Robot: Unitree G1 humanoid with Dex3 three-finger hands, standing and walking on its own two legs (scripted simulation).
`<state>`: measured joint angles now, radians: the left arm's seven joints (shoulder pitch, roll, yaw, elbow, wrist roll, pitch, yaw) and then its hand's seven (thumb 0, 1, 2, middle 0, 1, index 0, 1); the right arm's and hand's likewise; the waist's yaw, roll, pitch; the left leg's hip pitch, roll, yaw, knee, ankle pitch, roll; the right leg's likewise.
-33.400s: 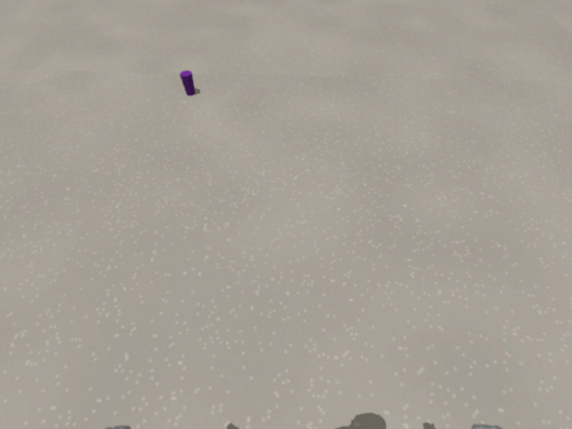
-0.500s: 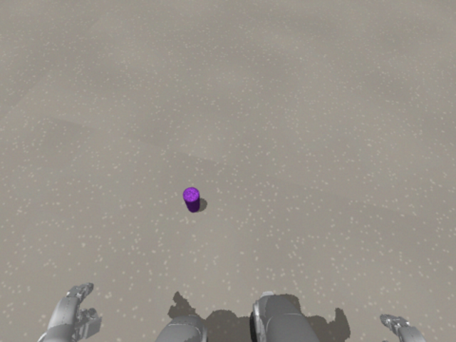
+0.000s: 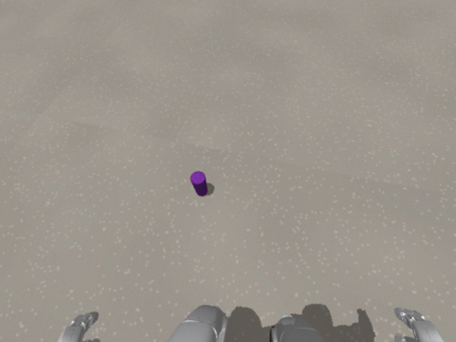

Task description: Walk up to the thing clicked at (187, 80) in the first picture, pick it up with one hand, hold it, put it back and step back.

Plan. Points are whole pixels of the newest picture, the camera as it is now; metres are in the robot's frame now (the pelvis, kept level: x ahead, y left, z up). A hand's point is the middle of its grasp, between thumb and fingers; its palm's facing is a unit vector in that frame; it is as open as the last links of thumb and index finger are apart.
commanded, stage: step back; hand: left
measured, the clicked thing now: (200, 184) +0.77 +0.22 -0.69
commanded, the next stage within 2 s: stand in 1.72 s
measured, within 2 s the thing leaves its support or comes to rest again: neither
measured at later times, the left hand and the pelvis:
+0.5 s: hand out of the picture -0.11 +0.26 -0.16, palm faces -0.04 -0.91 -0.41, open 7.4 cm; pelvis -0.19 -0.01 -0.01, yaw -3 degrees
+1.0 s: hand out of the picture -0.24 +0.27 -0.14, palm faces +0.11 -0.92 -0.39, open 7.4 cm; pelvis -0.29 -0.02 +0.00, yaw +5 degrees
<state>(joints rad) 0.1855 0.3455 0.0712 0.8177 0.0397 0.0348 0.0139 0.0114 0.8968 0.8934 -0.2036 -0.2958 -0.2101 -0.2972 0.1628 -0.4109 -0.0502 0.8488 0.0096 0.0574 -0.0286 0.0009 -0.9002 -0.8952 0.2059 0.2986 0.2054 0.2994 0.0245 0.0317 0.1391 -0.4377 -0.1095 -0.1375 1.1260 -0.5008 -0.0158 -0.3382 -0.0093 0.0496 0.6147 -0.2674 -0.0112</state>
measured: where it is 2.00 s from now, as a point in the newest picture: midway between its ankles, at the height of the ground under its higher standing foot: outside the picture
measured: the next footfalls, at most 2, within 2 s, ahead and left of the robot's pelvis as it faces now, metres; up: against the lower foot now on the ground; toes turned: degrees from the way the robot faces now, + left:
left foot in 0.12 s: -0.03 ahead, +0.12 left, +0.00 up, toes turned +0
right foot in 0.50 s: -0.19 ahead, -0.14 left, +0.00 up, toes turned +0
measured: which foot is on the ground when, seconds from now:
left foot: up 0.00-0.10, down 0.12-0.54, up 0.56-0.86, down 0.88-1.00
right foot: down 0.00-0.14, up 0.16-0.48, down 0.50-0.90, up 0.92-1.00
